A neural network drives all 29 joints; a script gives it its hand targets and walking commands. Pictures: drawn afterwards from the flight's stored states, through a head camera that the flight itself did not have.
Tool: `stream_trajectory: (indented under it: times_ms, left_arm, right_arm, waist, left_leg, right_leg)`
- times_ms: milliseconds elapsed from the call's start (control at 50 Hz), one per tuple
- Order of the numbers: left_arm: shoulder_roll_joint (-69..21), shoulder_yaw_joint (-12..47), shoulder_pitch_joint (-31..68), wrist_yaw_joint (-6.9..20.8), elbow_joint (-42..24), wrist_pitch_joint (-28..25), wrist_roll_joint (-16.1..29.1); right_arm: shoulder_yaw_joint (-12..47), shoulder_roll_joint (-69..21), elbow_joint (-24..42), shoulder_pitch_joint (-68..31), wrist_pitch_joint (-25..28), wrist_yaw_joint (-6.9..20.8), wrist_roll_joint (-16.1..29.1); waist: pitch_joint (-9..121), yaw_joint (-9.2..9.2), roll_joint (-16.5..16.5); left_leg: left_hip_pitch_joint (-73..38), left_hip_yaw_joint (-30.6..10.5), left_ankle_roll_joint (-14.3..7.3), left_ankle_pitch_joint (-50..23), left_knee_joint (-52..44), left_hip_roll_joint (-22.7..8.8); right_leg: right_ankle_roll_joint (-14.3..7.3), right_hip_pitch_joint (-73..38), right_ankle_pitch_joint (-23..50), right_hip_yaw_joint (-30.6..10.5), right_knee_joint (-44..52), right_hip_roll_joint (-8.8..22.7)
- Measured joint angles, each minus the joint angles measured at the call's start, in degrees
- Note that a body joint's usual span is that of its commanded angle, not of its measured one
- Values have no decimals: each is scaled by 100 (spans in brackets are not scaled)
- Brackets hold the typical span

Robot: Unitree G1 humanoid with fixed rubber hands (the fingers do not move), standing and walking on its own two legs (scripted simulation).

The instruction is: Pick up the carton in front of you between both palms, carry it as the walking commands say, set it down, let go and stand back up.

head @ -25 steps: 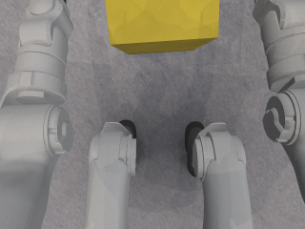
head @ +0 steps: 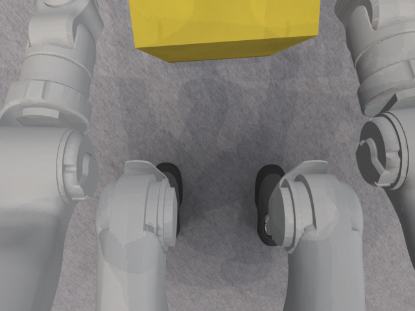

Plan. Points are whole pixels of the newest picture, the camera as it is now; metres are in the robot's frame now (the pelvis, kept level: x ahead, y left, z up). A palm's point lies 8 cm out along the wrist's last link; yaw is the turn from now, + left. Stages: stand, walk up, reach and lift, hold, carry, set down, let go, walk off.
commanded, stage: reach and lift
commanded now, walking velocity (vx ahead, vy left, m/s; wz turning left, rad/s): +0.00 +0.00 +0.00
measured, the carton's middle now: out of the picture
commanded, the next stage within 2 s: none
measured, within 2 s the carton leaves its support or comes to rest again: leaves its support in 0.62 s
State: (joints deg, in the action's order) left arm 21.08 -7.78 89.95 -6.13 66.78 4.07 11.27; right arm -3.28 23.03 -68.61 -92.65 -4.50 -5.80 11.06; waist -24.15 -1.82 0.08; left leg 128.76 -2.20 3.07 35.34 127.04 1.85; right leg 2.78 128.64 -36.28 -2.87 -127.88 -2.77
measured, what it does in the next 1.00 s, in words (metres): rises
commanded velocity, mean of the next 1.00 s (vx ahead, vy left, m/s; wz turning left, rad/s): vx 0.00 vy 0.00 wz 0.00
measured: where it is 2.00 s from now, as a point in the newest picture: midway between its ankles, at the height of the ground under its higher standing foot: (218, 216)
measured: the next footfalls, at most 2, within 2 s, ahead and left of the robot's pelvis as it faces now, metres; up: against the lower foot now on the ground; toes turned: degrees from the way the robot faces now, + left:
none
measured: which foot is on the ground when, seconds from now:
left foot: down 0.00-1.00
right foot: down 0.00-1.00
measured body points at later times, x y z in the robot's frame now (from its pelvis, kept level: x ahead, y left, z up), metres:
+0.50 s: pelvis +0.00 +0.00 +0.00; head +0.38 +0.00 +0.22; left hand +0.57 +0.17 -0.18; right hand +0.58 -0.15 -0.18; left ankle +0.10 +0.13 -0.33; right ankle +0.10 -0.13 -0.33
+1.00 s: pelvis -0.02 +0.00 +0.09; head +0.27 +0.00 +0.43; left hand +0.52 +0.16 +0.02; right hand +0.52 -0.14 +0.01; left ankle +0.10 +0.14 -0.33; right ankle +0.10 -0.13 -0.33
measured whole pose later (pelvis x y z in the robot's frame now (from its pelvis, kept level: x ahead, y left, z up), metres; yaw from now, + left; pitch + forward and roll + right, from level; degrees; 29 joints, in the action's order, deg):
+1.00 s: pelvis -0.02 +0.00 +0.09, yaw -1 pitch +43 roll +0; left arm 3.1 -31.5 70.9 -3.1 47.0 20.9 -14.7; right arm -28.8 4.4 -48.9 -71.9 -21.2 -2.9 -14.3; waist 4.3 -1.1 -0.2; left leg 121.5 -5.3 4.6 28.5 106.9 6.1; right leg 4.7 121.3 -29.2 -5.6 -107.3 -6.7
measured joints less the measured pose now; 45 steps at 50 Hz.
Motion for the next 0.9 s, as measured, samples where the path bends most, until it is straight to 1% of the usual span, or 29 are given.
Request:
stream_trajectory:
  times_ms: [80,200,220,260,300,340,400,460,500,540,580,600,620,640,680,720,760,820,900]
  left_arm:
    - [-28,-30,34,9,27,19,-28]
    - [-147,37,310,70,60,83,-53]
    - [-218,-5,374,92,58,100,-119]
    - [-288,-200,451,-42,27,133,-307]
    - [-316,-377,488,-27,-18,203,-493]
    - [-362,-601,453,40,-158,324,-713]
    - [-431,-865,219,229,-535,513,-930]
    - [-490,-1009,-45,369,-917,685,-963]
    - [-519,-1008,-196,385,-1122,776,-931]
    - [-527,-921,-312,336,-1258,850,-870]
    - [-549,-792,-461,201,-1433,967,-753]
    - [-586,-727,-567,73,-1557,1035,-688]
    - [-647,-675,-679,-110,-1703,1102,-637]
    - [-720,-642,-775,-413,-1857,1164,-613]
    - [-794,-716,-956,-414,-2211,1293,-613]
    - [-876,-799,-1135,-377,-2509,1386,-683]
    - [-1022,-971,-1385,-289,-2588,1436,-823]
    - [-1277,-1331,-1682,-130,-2353,1506,-1193]
    - [-1568,-1915,-1821,115,-2021,1590,-1939]
  right_arm:
    - [-51,-26,-24,-13,-22,-2,-58]
    - [81,-104,-27,-226,-94,69,18]
    - [44,-163,-29,-284,-106,48,-35]
    - [-89,-200,-39,-375,-154,-53,-183]
    - [-239,-220,-50,-437,-213,-40,-362]
    - [-465,-256,40,-410,-310,24,-578]
    - [-795,-345,342,-200,-462,181,-795]
    - [-964,-431,675,39,-607,288,-813]
    - [-971,-474,862,178,-688,289,-770]
    - [-910,-511,1030,307,-759,218,-696]
    - [-782,-558,1225,474,-865,61,-604]
    - [-711,-603,1349,587,-924,-76,-559]
    - [-651,-667,1494,704,-989,-257,-525]
    - [-622,-738,1665,808,-1064,-344,-507]
    - [-670,-804,2043,1003,-1211,-345,-576]
    - [-789,-907,2386,1196,-1332,-332,-679]
    - [-1003,-1092,2496,1456,-1402,-279,-845]
    - [-1421,-1372,2268,1767,-1469,-138,-1237]
    - [-2057,-1656,1994,1962,-1571,92,-1932]
  waist:
    - [-17,8,11]
    - [-245,8,-7]
    - [-301,8,-13]
    - [-410,1,-24]
    - [-486,-6,-43]
    - [-514,0,-72]
    - [-464,9,-100]
    - [-365,19,-97]
    - [-290,24,-88]
    - [-203,23,-76]
    - [-66,18,-62]
    - [36,15,-58]
    - [131,12,-53]
    - [180,15,-48]
    - [172,11,-27]
    - [248,23,-10]
    - [732,38,6]
    - [1642,50,22]
    - [2424,67,2]
  left_leg:
    - [-4,-7,1,-88,-77,3]
    - [-110,-18,3,-185,-172,-2]
    - [-138,-22,5,-191,-178,-2]
    - [-199,-31,9,-190,-176,-3]
    - [-247,-37,14,-180,-158,1]
    - [-266,-36,20,-161,-115,12]
    - [-249,-36,21,-89,-14,13]
    - [-207,-48,18,-8,75,19]
    - [-178,-58,20,38,113,27]
    - [-149,-69,28,71,127,39]
    - [-110,-82,42,89,111,63]
    - [-88,-93,55,94,89,86]
    - [-82,-112,73,88,59,124]
    - [-117,-138,94,67,24,173]
    - [-294,-199,132,2,-79,287]
    - [-491,-254,186,-20,-252,385]
    - [-470,-300,268,-32,-469,437]
    - [-368,-317,282,-195,-817,449]
    - [-479,-308,210,-405,-1361,424]
  right_leg:
    - [-4,-8,86,9,79,5]
    - [-9,-108,194,20,181,-7]
    - [-9,-135,202,22,189,-12]
    - [-5,-194,210,25,194,-30]
    - [-2,-235,213,21,180,-54]
    - [0,-246,195,11,131,-68]
    - [-3,-224,130,7,30,-82]
    - [-8,-189,49,18,-51,-85]
    - [-9,-166,2,25,-84,-88]
    - [-7,-141,-33,29,-94,-93]
    - [0,-104,-53,24,-77,-106]
    - [9,-80,-56,13,-56,-123]
    - [25,-75,-56,-6,-27,-154]
    - [44,-114,-45,-29,10,-191]
    - [88,-310,-21,-85,117,-274]
    - [160,-508,-11,-146,280,-335]
    - [218,-478,45,-175,488,-357]
    - [231,-392,200,-188,847,-358]
    - [221,-502,421,-227,1402,-369]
